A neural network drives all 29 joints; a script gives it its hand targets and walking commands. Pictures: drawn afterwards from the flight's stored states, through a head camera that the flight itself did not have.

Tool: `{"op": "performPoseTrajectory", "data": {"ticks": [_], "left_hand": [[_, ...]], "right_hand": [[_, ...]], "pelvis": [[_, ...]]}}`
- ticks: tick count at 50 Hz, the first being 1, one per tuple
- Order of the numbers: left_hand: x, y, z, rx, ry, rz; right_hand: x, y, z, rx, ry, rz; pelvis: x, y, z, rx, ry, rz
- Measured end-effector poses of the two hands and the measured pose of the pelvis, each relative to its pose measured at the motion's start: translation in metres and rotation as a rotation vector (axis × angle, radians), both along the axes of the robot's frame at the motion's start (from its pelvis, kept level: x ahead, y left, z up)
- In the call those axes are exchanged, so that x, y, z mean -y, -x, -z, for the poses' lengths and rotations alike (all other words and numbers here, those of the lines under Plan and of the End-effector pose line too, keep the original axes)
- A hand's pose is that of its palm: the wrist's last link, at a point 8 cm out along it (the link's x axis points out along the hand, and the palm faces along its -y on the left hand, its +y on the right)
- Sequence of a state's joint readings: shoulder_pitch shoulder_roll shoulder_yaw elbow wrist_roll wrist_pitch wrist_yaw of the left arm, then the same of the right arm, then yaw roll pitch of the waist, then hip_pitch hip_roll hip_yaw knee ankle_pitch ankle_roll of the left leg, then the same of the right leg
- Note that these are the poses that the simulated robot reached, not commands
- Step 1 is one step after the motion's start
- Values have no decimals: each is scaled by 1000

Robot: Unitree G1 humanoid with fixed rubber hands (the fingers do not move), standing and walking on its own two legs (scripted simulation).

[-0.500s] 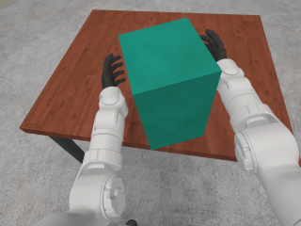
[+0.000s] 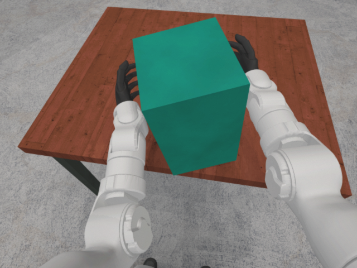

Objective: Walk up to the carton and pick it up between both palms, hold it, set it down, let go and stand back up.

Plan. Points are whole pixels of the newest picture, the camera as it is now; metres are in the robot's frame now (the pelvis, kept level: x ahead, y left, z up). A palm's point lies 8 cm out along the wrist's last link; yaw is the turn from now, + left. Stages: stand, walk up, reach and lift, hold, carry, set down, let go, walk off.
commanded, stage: reach and lift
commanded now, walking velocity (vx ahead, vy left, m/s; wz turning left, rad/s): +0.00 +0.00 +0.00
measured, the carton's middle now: (191, 107) +0.44 +0.06 +0.07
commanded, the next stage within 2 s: none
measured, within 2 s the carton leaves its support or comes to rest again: neither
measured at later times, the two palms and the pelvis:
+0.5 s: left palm (121, 104) +0.38 +0.20 +0.12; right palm (243, 73) +0.48 -0.04 +0.15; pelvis +0.02 +0.00 +0.00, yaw +1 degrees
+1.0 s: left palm (127, 102) +0.39 +0.19 +0.12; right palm (247, 76) +0.49 -0.05 +0.14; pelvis +0.02 +0.00 +0.00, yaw +1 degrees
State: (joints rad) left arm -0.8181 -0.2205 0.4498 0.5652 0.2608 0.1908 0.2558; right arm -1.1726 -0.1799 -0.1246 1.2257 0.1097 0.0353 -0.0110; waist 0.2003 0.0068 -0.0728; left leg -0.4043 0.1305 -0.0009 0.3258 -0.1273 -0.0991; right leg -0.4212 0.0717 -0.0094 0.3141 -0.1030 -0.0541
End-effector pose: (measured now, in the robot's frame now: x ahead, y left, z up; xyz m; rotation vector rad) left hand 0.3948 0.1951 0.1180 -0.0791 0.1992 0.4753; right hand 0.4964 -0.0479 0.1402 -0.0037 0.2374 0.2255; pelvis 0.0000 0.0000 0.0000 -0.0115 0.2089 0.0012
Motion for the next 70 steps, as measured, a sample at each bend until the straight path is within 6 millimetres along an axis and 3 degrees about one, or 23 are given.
{"op": "performPoseTrajectory", "data": {"ticks": [16,37,70], "left_hand": [[-6,12,-2,-6,-50,22],[-3,5,2,-25,-52,15],[3,4,2,-7,-21,29]], "right_hand": [[-5,15,-8,97,17,-17],[-3,7,-1,87,16,-29],[5,14,2,115,35,6]], "pelvis": [[-4,-16,-4,66,-6,-5],[-1,-24,-4,78,-8,-19],[6,-21,-4,94,-14,-28]]}}
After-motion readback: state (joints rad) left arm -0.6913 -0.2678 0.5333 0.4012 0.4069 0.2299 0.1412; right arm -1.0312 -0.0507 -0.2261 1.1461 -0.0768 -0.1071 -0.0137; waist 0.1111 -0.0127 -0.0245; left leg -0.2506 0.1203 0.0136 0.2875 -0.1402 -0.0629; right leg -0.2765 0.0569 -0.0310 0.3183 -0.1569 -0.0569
